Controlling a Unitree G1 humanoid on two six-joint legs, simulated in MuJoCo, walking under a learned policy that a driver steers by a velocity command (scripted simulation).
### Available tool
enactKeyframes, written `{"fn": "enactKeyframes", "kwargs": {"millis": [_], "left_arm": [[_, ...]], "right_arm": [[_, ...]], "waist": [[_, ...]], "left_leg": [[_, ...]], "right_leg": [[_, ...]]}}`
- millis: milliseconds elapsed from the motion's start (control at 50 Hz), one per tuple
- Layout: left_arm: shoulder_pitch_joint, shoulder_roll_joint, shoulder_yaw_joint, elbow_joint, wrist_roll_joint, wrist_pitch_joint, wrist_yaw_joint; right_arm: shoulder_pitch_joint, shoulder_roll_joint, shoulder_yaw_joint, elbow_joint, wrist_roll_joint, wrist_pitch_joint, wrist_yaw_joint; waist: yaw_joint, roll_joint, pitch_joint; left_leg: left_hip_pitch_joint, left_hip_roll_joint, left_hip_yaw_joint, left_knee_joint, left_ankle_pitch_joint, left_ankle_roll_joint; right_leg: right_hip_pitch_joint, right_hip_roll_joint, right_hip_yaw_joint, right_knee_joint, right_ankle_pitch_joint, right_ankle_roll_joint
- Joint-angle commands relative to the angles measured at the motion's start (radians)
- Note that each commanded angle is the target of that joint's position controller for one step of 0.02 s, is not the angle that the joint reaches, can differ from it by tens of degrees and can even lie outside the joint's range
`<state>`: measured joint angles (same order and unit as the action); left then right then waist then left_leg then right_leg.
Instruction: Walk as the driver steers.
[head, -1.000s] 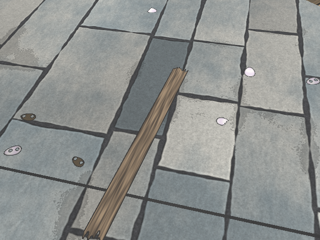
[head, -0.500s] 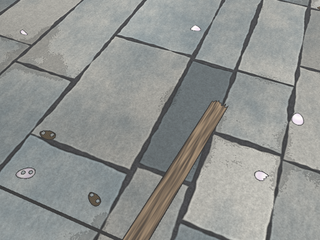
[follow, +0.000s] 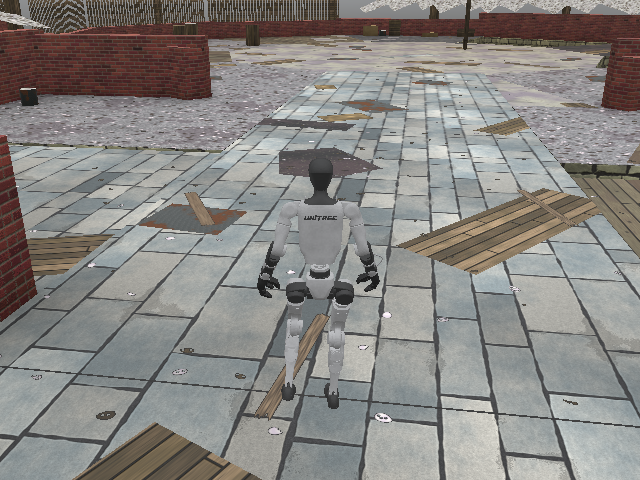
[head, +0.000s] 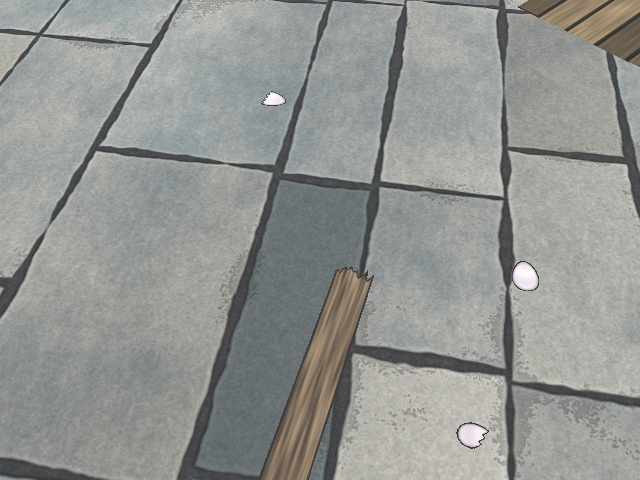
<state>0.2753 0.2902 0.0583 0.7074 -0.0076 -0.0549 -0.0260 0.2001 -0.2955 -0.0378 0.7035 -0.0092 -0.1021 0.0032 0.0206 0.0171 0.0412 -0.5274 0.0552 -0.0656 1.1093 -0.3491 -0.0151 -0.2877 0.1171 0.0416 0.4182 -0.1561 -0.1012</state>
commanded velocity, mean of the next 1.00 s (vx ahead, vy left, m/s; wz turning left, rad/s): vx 0.12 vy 0.00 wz -0.12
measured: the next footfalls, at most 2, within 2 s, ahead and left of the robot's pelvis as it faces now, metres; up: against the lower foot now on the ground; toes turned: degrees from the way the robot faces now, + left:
left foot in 0.24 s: +0.33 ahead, +0.13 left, +0.00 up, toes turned -7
right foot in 0.54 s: +0.23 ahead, -0.11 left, +0.00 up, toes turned -4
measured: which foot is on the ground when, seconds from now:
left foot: up 0.00-0.22, down 0.24-1.00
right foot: down 0.00-0.28, up 0.30-0.52, down 0.54-1.00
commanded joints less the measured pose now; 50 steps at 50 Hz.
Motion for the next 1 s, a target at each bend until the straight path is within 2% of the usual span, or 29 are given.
{"fn": "enactKeyframes", "kwargs": {"millis": [20, 40, 80, 120, 160, 200, 220, 240, 260, 280, 300, 320, 340, 360, 380, 400, 440, 480, 500, 520, 540, 560, 580, 600, 640, 700, 800, 1000], "left_arm": [[-0.039, 0.147, 0.037, -0.076, 0.001, -0.015, 0.02], [-0.04, 0.158, 0.04, -0.07, 0.003, -0.012, 0.027], [-0.018, 0.159, 0.041, -0.051, -0.002, 0.0, 0.037], [0.037, 0.151, 0.038, -0.023, -0.007, 0.012, 0.045], [0.052, 0.142, 0.033, -0.007, -0.008, 0.02, 0.047], [0.045, 0.133, 0.03, 0.001, -0.001, 0.025, 0.049], [0.025, 0.126, 0.028, 0.001, 0.002, 0.026, 0.05], [0.005, 0.11, 0.023, -0.002, 0.002, 0.027, 0.049], [0.02, 0.08, 0.014, -0.016, 0.015, 0.023, 0.048], [0.157, 0.04, -0.002, 0.001, 0.022, 0.015, 0.044], [0.222, 0.06, -0.007, 0.026, 0.009, 0.023, 0.04], [0.176, 0.121, 0.008, 0.025, -0.003, 0.039, 0.039], [0.094, 0.126, 0.014, 0.018, -0.007, 0.063, 0.046], [0.056, 0.119, 0.016, 0.013, -0.004, 0.086, 0.051], [0.036, 0.112, 0.018, 0.01, 0.003, 0.104, 0.057], [0.041, 0.089, 0.012, 0.015, 0.004, 0.112, 0.06], [0.069, 0.051, 0.003, 0.045, 0.013, 0.104, 0.063], [0.087, 0.042, 0.003, 0.071, 0.015, 0.095, 0.059], [0.091, 0.035, 0.003, 0.081, 0.019, 0.092, 0.055], [0.072, 0.037, 0.001, 0.078, 0.031, 0.09, 0.054], [0.039, 0.061, 0.002, 0.059, 0.044, 0.088, 0.056], [0.01, 0.117, 0.014, 0.054, 0.036, 0.088, 0.059], [0.0, 0.101, 0.014, 0.065, 0.029, 0.081, 0.058], [-0.012, 0.07, 0.006, 0.067, 0.031, 0.071, 0.058], [-0.022, 0.056, 0.002, 0.075, 0.029, 0.05, 0.058], [0.007, 0.057, 0.001, 0.094, 0.019, 0.032, 0.057], [0.019, 0.053, -0.001, 0.121, 0.015, 0.035, 0.06], [0.009, 0.037, -0.006, 0.19, 0.013, 0.039, 0.061]], "right_arm": [[0.018, -0.088, -0.026, -0.064, -0.009, 0.007, -0.009], [-0.008, -0.073, -0.019, -0.068, -0.012, 0.009, -0.011], [-0.063, -0.048, -0.008, -0.068, -0.014, 0.005, -0.008], [-0.115, -0.047, -0.008, -0.073, -0.004, -0.002, 0.002], [-0.142, -0.061, -0.014, -0.079, 0.0, -0.005, 0.01], [-0.126, -0.089, -0.028, -0.076, -0.009, -0.01, 0.015], [-0.092, -0.096, -0.033, -0.066, -0.014, -0.014, 0.015], [-0.042, -0.098, -0.037, -0.049, -0.023, -0.02, 0.014], [0.002, -0.137, -0.043, -0.049, -0.038, -0.026, 0.007], [0.035, -0.173, -0.046, -0.055, -0.053, -0.018, 0.002], [0.076, -0.089, -0.03, -0.029, -0.029, 0.002, 0.005], [0.063, -0.061, -0.019, -0.027, -0.002, 0.017, 0.013], [0.016, -0.054, -0.015, -0.029, 0.0, 0.031, 0.014], [-0.048, -0.048, -0.007, -0.035, -0.004, 0.041, 0.016], [-0.101, -0.055, -0.007, -0.039, -0.011, 0.049, 0.015], [-0.137, -0.07, -0.012, -0.039, -0.017, 0.06, 0.013], [-0.144, -0.072, -0.016, -0.027, -0.021, 0.07, 0.005], [-0.133, -0.065, -0.014, -0.011, -0.008, 0.075, -0.002], [-0.133, -0.059, -0.011, -0.004, -0.001, 0.076, -0.004], [-0.114, -0.041, -0.004, 0.009, 0.002, 0.076, -0.004], [-0.096, -0.027, 0.001, 0.022, -0.003, 0.074, -0.002], [-0.077, -0.041, -0.005, 0.022, -0.009, 0.074, 0.0], [-0.099, -0.042, -0.005, 0.024, -0.013, 0.074, -0.001], [-0.104, -0.035, -0.004, 0.026, -0.011, 0.073, -0.003], [-0.085, -0.025, -0.004, 0.046, -0.004, 0.074, -0.009], [-0.068, -0.022, -0.007, 0.073, -0.002, 0.075, -0.011], [-0.073, -0.027, -0.012, 0.116, 0.005, 0.086, -0.014], [-0.086, -0.04, -0.021, 0.214, 0.01, 0.107, -0.032]], "waist": [[-0.039, -0.058, -0.055], [-0.034, -0.062, -0.044], [-0.002, -0.081, -0.063], [0.035, -0.096, -0.096], [0.045, -0.11, -0.1], [0.026, -0.117, -0.108], [0.001, -0.118, -0.112], [-0.031, -0.109, -0.122], [-0.038, -0.047, -0.187], [0.001, 0.147, -0.31], [-0.012, 0.25, -0.418], [-0.025, 0.154, -0.361], [-0.029, 0.083, -0.271], [-0.016, 0.065, -0.188], [-0.001, 0.09, -0.141], [0.014, 0.123, -0.104], [0.016, 0.148, -0.113], [0.022, 0.122, -0.147], [0.028, 0.111, -0.148], [0.025, 0.093, -0.137], [0.011, 0.058, -0.106], [-0.031, -0.023, -0.051], [-0.024, -0.065, -0.024], [-0.025, -0.076, -0.019], [-0.031, -0.089, -0.031], [-0.024, -0.062, -0.067], [-0.017, -0.032, -0.073], [-0.019, -0.019, -0.058]], "left_leg": [[-0.084, 0.028, 0.01, -0.129, 0.071, -0.048], [-0.056, 0.017, 0.027, -0.208, 0.136, -0.061], [0.035, -0.021, 0.052, -0.374, 0.32, -0.065], [0.089, -0.056, 0.052, -0.482, 0.469, -0.058], [0.095, -0.063, 0.031, -0.551, 0.486, -0.038], [0.106, -0.059, 0.007, -0.597, 0.445, -0.003], [0.139, -0.058, 0.009, -0.63, 0.446, 0.019], [0.216, -0.053, 0.021, -0.691, 0.525, 0.041], [0.37, 0.039, -0.05, -0.67, 0.831, 0.078], [0.642, 0.238, -0.244, -0.597, 1.159, 0.226], [0.714, 0.348, -0.417, -0.623, 1.053, 0.333], [0.63, 0.32, -0.454, -0.68, 0.735, 0.316], [0.54, 0.276, -0.411, -0.72, 0.494, 0.27], [0.422, 0.243, -0.363, -0.767, 0.336, 0.241], [0.324, 0.211, -0.321, -0.808, 0.206, 0.216], [0.234, 0.159, -0.253, -0.84, 0.146, 0.191], [0.185, 0.108, -0.163, -0.84, 0.17, 0.185], [0.192, 0.104, -0.135, -0.816, 0.141, 0.187], [0.176, 0.096, -0.123, -0.808, 0.077, 0.175], [0.154, 0.078, -0.115, -0.807, -0.015, 0.141], [0.126, 0.056, -0.103, -0.792, -0.103, 0.096], [0.143, 0.002, -0.052, -0.777, -0.131, 0.06], [0.212, -0.022, -0.018, -0.738, -0.072, 0.041], [0.254, -0.023, -0.014, -0.704, -0.01, 0.042], [0.283, -0.025, -0.006, -0.666, 0.101, 0.057], [0.315, -0.029, 0.007, -0.631, 0.266, 0.063], [0.344, -0.026, 0.006, -0.612, 0.37, 0.061], [0.377, -0.024, 0.003, -0.62, 0.397, 0.051]], "right_leg": [[0.056, -0.265, 0.263, -0.188, 0.364, -0.204], [0.017, -0.242, 0.208, -0.178, 0.454, -0.184], [-0.018, -0.18, 0.116, -0.135, 0.534, -0.124], [0.017, -0.18, 0.123, -0.11, 0.474, -0.093], [0.074, -0.206, 0.163, -0.073, 0.414, -0.08], [0.143, -0.241, 0.216, 0.0, 0.401, -0.062], [0.159, -0.241, 0.228, 0.048, 0.406, -0.049], [0.154, -0.21, 0.218, 0.116, 0.409, -0.026], [0.108, -0.145, 0.193, 0.24, 0.303, 0.015], [-0.065, -0.061, 0.16, 0.472, -0.118, 0.076], [-0.151, -0.045, 0.127, 0.636, -0.537, 0.126], [-0.191, -0.082, 0.142, 0.686, -0.546, 0.145], [-0.219, -0.107, 0.118, 0.714, -0.496, 0.163], [-0.218, -0.13, 0.096, 0.672, -0.459, 0.174], [-0.178, -0.156, 0.083, 0.596, -0.416, 0.178], [-0.109, -0.157, 0.054, 0.494, -0.385, 0.18], [0.007, -0.141, 0.011, 0.352, -0.309, 0.174], [0.096, -0.134, -0.011, 0.208, -0.143, 0.156], [0.145, -0.128, -0.024, 0.13, -0.061, 0.142], [0.173, -0.134, -0.016, 0.079, -0.021, 0.125], [0.169, -0.184, 0.043, 0.045, -0.006, 0.1], [0.063, -0.201, 0.07, 0.036, -0.147, 0.066], [-0.034, -0.185, 0.064, 0.015, -0.272, 0.055], [-0.063, -0.183, 0.063, -0.004, -0.276, 0.066], [-0.046, -0.18, 0.059, -0.002, -0.172, 0.09], [-0.003, -0.177, 0.051, 0.028, -0.041, 0.097], [0.025, -0.166, 0.038, 0.043, 0.044, 0.097], [0.054, -0.153, 0.017, 0.019, 0.086, 0.095]]}}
